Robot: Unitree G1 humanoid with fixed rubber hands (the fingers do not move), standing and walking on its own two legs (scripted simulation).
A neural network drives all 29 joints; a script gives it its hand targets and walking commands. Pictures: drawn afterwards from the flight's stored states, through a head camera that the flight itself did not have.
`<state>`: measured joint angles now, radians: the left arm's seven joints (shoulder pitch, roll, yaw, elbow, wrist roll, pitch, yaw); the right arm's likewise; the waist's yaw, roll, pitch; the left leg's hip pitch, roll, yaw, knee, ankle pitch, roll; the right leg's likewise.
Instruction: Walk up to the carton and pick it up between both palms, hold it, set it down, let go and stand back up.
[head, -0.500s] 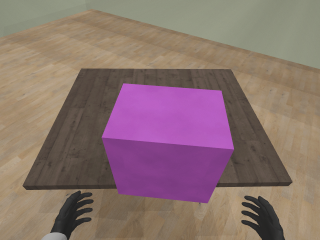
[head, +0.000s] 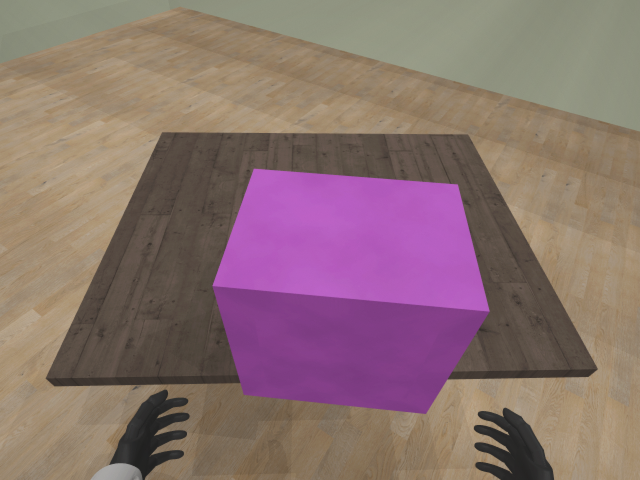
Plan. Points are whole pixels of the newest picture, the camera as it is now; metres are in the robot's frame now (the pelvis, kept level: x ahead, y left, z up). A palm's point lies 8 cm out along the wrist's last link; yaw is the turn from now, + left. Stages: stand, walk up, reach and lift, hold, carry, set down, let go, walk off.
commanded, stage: set down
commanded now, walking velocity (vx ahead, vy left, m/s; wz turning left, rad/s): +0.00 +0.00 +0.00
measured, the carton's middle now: (343, 296) +0.34 +0.02 +0.05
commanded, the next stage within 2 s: let go in 1.18 s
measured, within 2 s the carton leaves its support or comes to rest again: neither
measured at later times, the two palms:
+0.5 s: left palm out of the picture +0.11 +0.23 -0.06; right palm out of the picture +0.13 -0.22 -0.07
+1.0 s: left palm out of the picture +0.11 +0.23 -0.08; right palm out of the picture +0.13 -0.22 -0.09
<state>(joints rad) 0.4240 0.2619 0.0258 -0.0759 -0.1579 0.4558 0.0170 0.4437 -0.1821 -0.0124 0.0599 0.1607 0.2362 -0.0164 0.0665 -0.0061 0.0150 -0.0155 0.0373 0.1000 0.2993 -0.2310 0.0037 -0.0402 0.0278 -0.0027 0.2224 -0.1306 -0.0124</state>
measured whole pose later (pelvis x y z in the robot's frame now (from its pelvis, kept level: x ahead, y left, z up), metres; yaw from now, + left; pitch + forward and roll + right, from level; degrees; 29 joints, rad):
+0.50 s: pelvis -0.01 -0.01 +0.00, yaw +1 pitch -3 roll +0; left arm 0.33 0.24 0.00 0.18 -0.07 0.48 0.01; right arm 0.33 -0.14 -0.05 0.38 0.07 0.20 0.02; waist 0.05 -0.02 0.01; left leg -0.06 0.04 0.09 0.33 -0.22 0.00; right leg -0.10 0.02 -0.02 0.30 -0.16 -0.02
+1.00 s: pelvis -0.02 -0.01 +0.00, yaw +1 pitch -2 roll +0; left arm 0.23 0.24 0.01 0.29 -0.01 0.55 -0.01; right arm 0.23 -0.12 -0.07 0.52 0.05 0.23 0.03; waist 0.04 -0.04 0.03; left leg -0.10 0.03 0.08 0.38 -0.24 0.00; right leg -0.15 0.02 -0.02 0.36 -0.18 -0.02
